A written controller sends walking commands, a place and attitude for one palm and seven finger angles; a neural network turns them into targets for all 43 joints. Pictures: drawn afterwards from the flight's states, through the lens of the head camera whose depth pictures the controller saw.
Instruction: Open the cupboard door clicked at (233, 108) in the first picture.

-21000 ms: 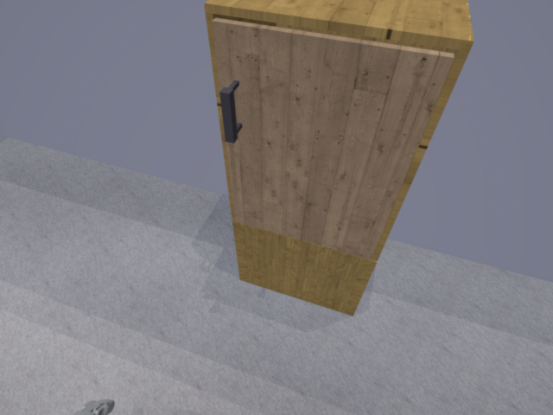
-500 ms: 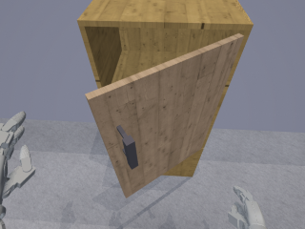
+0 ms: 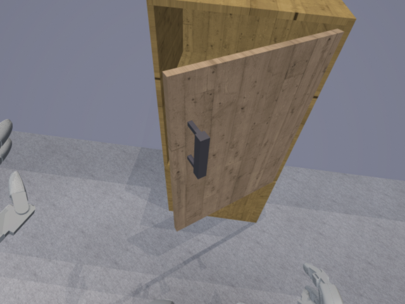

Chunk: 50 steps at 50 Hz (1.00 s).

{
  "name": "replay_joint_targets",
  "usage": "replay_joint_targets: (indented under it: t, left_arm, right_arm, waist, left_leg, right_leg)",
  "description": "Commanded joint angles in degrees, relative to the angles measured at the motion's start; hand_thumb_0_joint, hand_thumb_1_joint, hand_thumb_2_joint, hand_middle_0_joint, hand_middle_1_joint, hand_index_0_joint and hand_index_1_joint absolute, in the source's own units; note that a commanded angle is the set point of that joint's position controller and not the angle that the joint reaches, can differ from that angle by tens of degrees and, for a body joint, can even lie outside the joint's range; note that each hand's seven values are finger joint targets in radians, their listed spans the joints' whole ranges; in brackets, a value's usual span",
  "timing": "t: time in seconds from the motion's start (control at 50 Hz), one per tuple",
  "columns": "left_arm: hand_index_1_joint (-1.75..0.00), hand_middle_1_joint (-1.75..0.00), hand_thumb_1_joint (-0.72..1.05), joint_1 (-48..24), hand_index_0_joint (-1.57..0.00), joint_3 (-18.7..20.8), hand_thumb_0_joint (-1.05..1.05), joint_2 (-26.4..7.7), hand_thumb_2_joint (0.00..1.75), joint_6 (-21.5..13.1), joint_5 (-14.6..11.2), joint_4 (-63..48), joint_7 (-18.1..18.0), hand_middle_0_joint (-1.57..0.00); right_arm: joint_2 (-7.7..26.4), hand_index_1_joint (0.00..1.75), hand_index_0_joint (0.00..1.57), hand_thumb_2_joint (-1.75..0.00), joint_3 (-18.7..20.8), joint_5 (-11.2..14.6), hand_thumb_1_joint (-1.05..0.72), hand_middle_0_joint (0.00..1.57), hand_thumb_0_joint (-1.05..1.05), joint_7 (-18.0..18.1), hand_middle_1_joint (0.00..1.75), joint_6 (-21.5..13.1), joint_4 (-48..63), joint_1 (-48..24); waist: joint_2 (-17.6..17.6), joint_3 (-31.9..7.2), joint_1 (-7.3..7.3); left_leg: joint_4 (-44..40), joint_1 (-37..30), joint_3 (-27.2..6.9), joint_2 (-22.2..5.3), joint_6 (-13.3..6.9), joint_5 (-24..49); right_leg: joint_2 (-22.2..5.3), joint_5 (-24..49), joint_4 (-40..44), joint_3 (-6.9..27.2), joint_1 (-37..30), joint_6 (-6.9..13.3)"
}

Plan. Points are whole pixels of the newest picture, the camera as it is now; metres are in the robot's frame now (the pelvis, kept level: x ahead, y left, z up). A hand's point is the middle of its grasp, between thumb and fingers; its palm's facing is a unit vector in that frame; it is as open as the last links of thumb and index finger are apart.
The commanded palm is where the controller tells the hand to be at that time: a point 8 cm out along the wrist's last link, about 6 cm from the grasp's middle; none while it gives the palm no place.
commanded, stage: step back with the hand held close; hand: left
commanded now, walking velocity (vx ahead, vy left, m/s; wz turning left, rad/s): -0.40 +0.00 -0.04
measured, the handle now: (196, 150) +0.40 +0.05 +0.09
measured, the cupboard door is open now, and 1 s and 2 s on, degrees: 37 37 37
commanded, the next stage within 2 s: stop stepping back and stand still in 0.18 s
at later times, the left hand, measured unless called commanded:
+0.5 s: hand out of the picture +0.08 +0.21 +0.19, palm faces +0.26 -0.79 -0.56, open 7.4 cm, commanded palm +0.04 +0.26 +0.20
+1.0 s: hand out of the picture +0.01 +0.21 +0.20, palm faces +0.41 -0.76 -0.50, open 7.4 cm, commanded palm -0.03 +0.24 +0.20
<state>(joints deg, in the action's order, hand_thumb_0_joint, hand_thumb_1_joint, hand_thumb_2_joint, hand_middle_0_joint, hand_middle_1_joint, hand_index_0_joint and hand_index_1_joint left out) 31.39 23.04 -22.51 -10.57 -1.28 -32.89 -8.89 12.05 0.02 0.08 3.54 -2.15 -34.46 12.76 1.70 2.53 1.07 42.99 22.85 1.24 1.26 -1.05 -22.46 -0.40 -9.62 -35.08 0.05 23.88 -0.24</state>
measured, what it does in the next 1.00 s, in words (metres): walks backwards: left foot, then right foot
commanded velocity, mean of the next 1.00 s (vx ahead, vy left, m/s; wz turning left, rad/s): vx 0.04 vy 0.05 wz -0.01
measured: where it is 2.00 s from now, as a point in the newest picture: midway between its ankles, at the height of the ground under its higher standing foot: outside the picture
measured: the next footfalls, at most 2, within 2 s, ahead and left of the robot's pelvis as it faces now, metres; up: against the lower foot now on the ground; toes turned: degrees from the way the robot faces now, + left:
left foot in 0.02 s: +0.09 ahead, +0.10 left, +0.00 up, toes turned +1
right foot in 0.40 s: -0.15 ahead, -0.10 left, +0.00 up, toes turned +0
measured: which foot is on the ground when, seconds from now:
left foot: up 0.00-0.00, down 0.02-0.40, up 0.42-0.58, down 0.60-0.86, up 0.88-1.00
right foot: down 0.00-0.02, up 0.04-0.38, down 0.40-1.00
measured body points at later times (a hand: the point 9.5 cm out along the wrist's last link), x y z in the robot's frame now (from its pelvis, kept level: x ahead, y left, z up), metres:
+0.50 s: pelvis -0.13 -0.02 +0.01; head -0.09 -0.02 +0.46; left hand +0.06 +0.25 +0.22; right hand +0.02 -0.26 -0.08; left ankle -0.04 +0.08 -0.69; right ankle -0.24 -0.11 -0.72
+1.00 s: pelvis -0.19 -0.04 +0.03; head -0.21 -0.05 +0.48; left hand -0.02 +0.25 +0.23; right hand -0.06 -0.29 -0.07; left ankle -0.17 +0.09 -0.64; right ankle -0.20 -0.11 -0.72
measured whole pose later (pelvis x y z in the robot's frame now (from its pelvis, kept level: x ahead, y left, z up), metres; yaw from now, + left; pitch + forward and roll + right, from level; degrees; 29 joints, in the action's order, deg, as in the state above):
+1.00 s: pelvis -0.19 -0.04 +0.03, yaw -5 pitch +0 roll +3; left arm 34.0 25.3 -23.5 -14.1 -1.7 -24.9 -8.1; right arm 11.5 0.2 -0.6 3.0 -4.9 -38.0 14.9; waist 1.6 -2.8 2.0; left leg 61.1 29.7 0.9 1.4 0.3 -17.0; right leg 0.8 -14.1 -26.3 -0.9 12.3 4.3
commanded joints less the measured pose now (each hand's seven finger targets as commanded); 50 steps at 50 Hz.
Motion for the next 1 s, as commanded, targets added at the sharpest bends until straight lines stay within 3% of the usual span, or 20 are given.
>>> replay_joint_targets:
  t: [0.0, 0.02, 0.06, 0.14, 0.3, 0.34, 0.4, 0.44, 0.46, 0.5, 0.56, 0.6, 0.64, 0.68, 0.78, 0.82, 0.84, 0.86, 0.9, 0.98]
  left_arm:
    - [-0.3, -0.3, 0.9, -7.34, -0.2, 9.32, 0.0, -12.11, 0.9, -4.97, -0.49, -13.14, -2.31, -0.2]
    - [-0.3, -0.3, 0.9, -7.3, -0.2, 10.22, 0.0, -11.78, 0.9, -5.35, -0.07, -12.33, -2.71, -0.2]
    - [-0.3, -0.3, 0.9, -4.99, -0.2, 11.43, 0.0, -11.85, 0.9, -5.45, -0.34, -8.41, -2.46, -0.2]
    - [-0.3, -0.3, 0.9, -1.58, -0.2, 7.77, 0.0, -8.79, 0.9, -4.29, -1.47, -12.06, -1.51, -0.2]
    - [-0.3, -0.3, 0.9, 2.22, -0.2, 9.78, 0.0, -11.68, 0.9, -3.4, -3.1, -14.77, -1.25, -0.2]
    - [-0.3, -0.3, 0.9, 5.05, -0.2, 11.85, 0.0, -13.74, 0.9, -3.88, -3.43, -14.91, -0.57, -0.2]
    - [-0.3, -0.3, 0.9, 6.5, -0.2, 16.2, 0.0, -18.44, 0.9, -4.8, -4.54, -13.95, -0.34, -0.2]
    - [-0.3, -0.3, 0.9, 5.74, -0.2, 14.85, 0.0, -15.52, 0.9, -4.57, -3.69, -11.38, -0.41, -0.2]
    - [-0.3, -0.3, 0.9, 6.76, -0.2, 14.3, 0.0, -14.1, 0.9, -3.67, -3.45, -8.51, -0.5, -0.2]
    - [-0.3, -0.3, 0.9, 3.39, -0.2, 11.39, 0.0, -11.79, 0.9, -2.94, -2.81, -3.92, -0.68, -0.2]
    - [-0.3, -0.3, 0.9, -4.81, -0.2, 6.34, 0.0, -9.57, 0.9, -2.93, -2.0, -0.4, -0.98, -0.2]
    - [-0.3, -0.3, 0.9, -8.63, -0.2, 3.8, 0.0, -9.31, 0.9, -3.05, -1.6, -1.44, -0.85, -0.2]
    - [-0.3, -0.3, 0.9, -8.41, -0.2, 4.59, 0.0, -10.95, 0.9, -3.14, -0.59, -2.44, -1.33, -0.2]
    - [-0.3, -0.3, 0.9, -9.45, -0.2, 5.63, 0.0, -13.4, 0.9, -3.42, -0.54, -8.17, -0.66, -0.2]
    - [-0.3, -0.3, 0.9, 1.19, -0.2, 11.48, 0.0, -15.35, 0.9, -3.48, -0.59, -9.75, -1.66, -0.2]
    - [-0.3, -0.3, 0.9, 2.27, -0.2, 10.98, 0.0, -13.71, 0.9, -3.94, -0.38, -6.84, -1.47, -0.2]
    - [-0.3, -0.3, 0.9, 2.39, -0.2, 11.01, 0.0, -13.94, 0.9, -3.92, -0.45, -5.26, -1.23, -0.2]
    - [-0.3, -0.3, 0.9, -0.42, -0.2, 9.93, 0.0, -13.05, 0.9, -4.04, -0.91, -5.15, -1.09, -0.2]
    - [-0.3, -0.3, 0.9, -3.37, -0.2, 10.05, 0.0, -12.25, 0.9, -5.64, -1.45, -1.77, -0.57, -0.2]
    - [-0.3, -0.3, 0.9, -11.04, -0.2, 4.2, 0.0, -9.0, 0.9, -5.92, -0.35, 5.05, 0.03, -0.2]
  right_arm:
    - [8.96, 0.3, 0.2, -0.9, 2.55, -0.43, -0.9, 0.2, 0.0, 2.2, 0.3, -4.74, 9.83, -6.52]
    - [7.34, 0.3, 0.2, -0.9, 2.72, -1.06, -0.9, 0.2, 0.0, 2.09, 0.3, -5.87, 9.3, -5.62]
    - [6.3, 0.3, 0.2, -0.9, 3.76, -1.25, -0.9, 0.2, 0.0, 1.13, 0.3, -6.94, 7.51, -4.53]
    - [6.93, 0.3, 0.2, -0.9, 4.87, 0.01, -0.9, 0.2, 0.0, -0.52, 0.3, -7.69, 6.84, -5.45]
    - [6.19, 0.3, 0.2, -0.9, 3.02, -0.14, -0.9, 0.2, 0.0, -0.96, 0.3, -8.63, 6.62, -5.66]
    - [5.44, 0.3, 0.2, -0.9, 2.62, 0.22, -0.9, 0.2, 0.0, -1.05, 0.3, -7.58, 7.67, -6.4]
    - [4.62, 0.3, 0.2, -0.9, 1.81, 0.4, -0.9, 0.2, 0.0, -1.01, 0.3, -5.05, 8.02, -7.31]
    - [5.05, 0.3, 0.2, -0.9, 2.12, 1.75, -0.9, 0.2, 0.0, -0.89, 0.3, -5.65, 7.75, -5.81]
    - [4.57, 0.3, 0.2, -0.9, 1.87, 1.59, -0.9, 0.2, 0.0, -0.45, 0.3, -5.64, 7.98, -6.92]
    - [4.96, 0.3, 0.2, -0.9, 1.37, 1.23, -0.9, 0.2, 0.0, 0.5, 0.3, -5.72, 7.52, -8.49]
    - [7.15, 0.3, 0.2, -0.9, 2.19, 0.8, -0.9, 0.2, 0.0, 1.15, 0.3, -6.36, 5.04, -5.36]
    - [9.33, 0.3, 0.2, -0.9, 3.22, 1.39, -0.9, 0.2, 0.0, 1.43, 0.3, -6.76, 5.95, -4.42]
    - [8.68, 0.3, 0.2, -0.9, 2.99, 0.88, -0.9, 0.2, 0.0, 0.85, 0.3, -6.92, 6.57, -3.53]
    - [7.97, 0.3, 0.2, -0.9, 2.56, -0.22, -0.9, 0.2, 0.0, 0.5, 0.3, -8.01, 6.26, -6.35]
    - [7.0, 0.3, 0.2, -0.9, 2.14, -0.15, -0.9, 0.2, 0.0, 0.58, 0.3, -7.49, 8.64, -7.47]
    - [6.15, 0.3, 0.2, -0.9, 2.68, -0.55, -0.9, 0.2, 0.0, 0.72, 0.3, -6.19, 9.33, -7.47]
    - [5.65, 0.3, 0.2, -0.9, 3.44, -0.42, -0.9, 0.2, 0.0, 0.5, 0.3, -5.5, 9.02, -7.03]
    - [6.74, 0.3, 0.2, -0.9, 3.86, -0.48, -0.9, 0.2, 0.0, 0.42, 0.3, -5.38, 8.07, -6.96]
    - [7.15, 0.3, 0.2, -0.9, 3.53, -0.91, -0.9, 0.2, 0.0, 0.12, 0.3, -6.34, 5.82, -4.31]
    - [6.55, 0.3, 0.2, -0.9, 2.63, -0.23, -0.9, 0.2, 0.0, 0.75, 0.3, -6.83, 4.55, -5.57]
  waist:
    - [-18.3, -1.24, -1.58]
    - [-22.58, -3.04, -1.69]
    - [-15.37, -5.79, -2.14]
    - [-8.96, -9.07, -1.53]
    - [-18.26, -14.29, -0.97]
    - [-13.84, -14.06, -0.45]
    - [7.27, -11.09, 0.08]
    - [9.81, -12.62, -0.88]
    - [9.79, -11.46, -0.93]
    - [5.19, -7.22, -1.06]
    - [1.81, -8.12, -2.69]
    - [-3.03, -10.5, -2.37]
    - [-9.37, -11.03, -1.85]
    - [-11.68, -6.88, -1.28]
    - [-14.84, -2.3, -0.23]
    - [-6.9, -2.32, -0.32]
    - [6.71, -1.76, 0.02]
    - [11.57, 1.07, -0.07]
    - [4.63, -0.5, -2.72]
    - [1.06, -0.99, -2.52]
  left_leg:
    - [-27.94, 2.49, -17.89, -13.88, -5.09, -4.69]
    - [-31.36, 7.47, -24.16, -21.27, -9.22, 0.54]
    - [-30.87, 7.74, -22.65, -22.63, -10.84, 2.55]
    - [-23.79, -6.73, -13.0, -17.8, -8.61, 21.98]
    - [-31.38, -11.36, -8.68, -12.24, -3.6, 6.16]
    - [-25.68, -10.24, -3.34, -6.79, -0.13, 2.1]
    - [7.04, -2.18, -0.25, -0.7, 2.06, 2.9]
    - [11.21, 11.14, -0.93, -1.22, 1.51, 2.61]
    - [6.94, 11.72, -0.56, -2.1, 1.17, 3.66]
    - [-3.16, 3.86, 1.87, -1.69, 0.35, 6.37]
    - [-17.7, -11.39, 3.22, 0.04, -1.91, 16.86]
    - [-16.76, -21.31, -4.87, -7.03, -5.45, 33.99]
    - [-15.85, -26.66, -14.9, -13.69, -10.0, 48.16]
    - [-26.97, -12.76, -19.0, -14.8, -8.37, 25.59]
    - [-32.11, 9.61, -8.55, -8.94, -3.34, -16.94]
    - [-16.9, 13.53, -3.26, -3.13, -0.73, -16.41]
    - [3.83, 12.25, 0.67, 0.53, 0.66, -8.18]
    - [19.31, 15.01, -1.59, 0.92, 1.28, -4.25]
    - [25.52, 15.73, -5.25, -1.88, 1.52, 3.12]
    - [15.63, 10.09, -0.7, -3.15, 1.29, 8.47]
  right_leg:
    - [-0.38, -12.34, -7.06, 3.86, 0.85, -0.38]
    - [3.17, -16.25, -21.94, 1.87, -2.91, -1.21]
    - [2.52, -18.33, -35.64, 5.64, -2.56, -0.87]
    - [2.86, -18.34, -27.0, 1.8, 2.11, -1.84]
    - [4.65, -19.74, 4.07, -5.18, -12.73, -0.11]
    - [3.06, -11.63, 19.31, -5.81, -17.67, 1.56]
    - [-17.63, 5.04, 23.17, 13.43, -8.41, 7.87]
    - [-14.6, 36.82, 12.5, 8.37, -23.29, 4.21]
    - [-13.93, 39.88, 10.49, 8.03, -25.35, 4.34]
    - [-13.06, 35.3, 10.9, 7.04, -20.17, 5.83]
    - [-9.63, 30.5, 6.19, 3.85, -16.21, 1.1]
    - [-4.0, 21.7, -3.38, 1.07, -10.11, -2.94]
    - [-0.38, -4.98, -7.97, -0.05, 0.19, -3.13]
    - [-0.13, -21.21, -9.81, 0.72, -6.53, -1.03]
    - [1.39, -13.98, 4.9, -4.44, -23.11, 1.26]
    - [-2.9, -23.4, 13.62, 5.74, -22.07, 4.9]
    - [-12.65, -39.75, 24.53, 24.73, -12.53, 9.71]
    - [-20.65, -42.0, 31.02, 36.84, -6.11, 12.61]
    - [-18.78, -26.67, 26.99, 29.1, -7.78, 11.24]
    - [-13.62, -12.52, 23.85, 14.1, -9.06, 7.39]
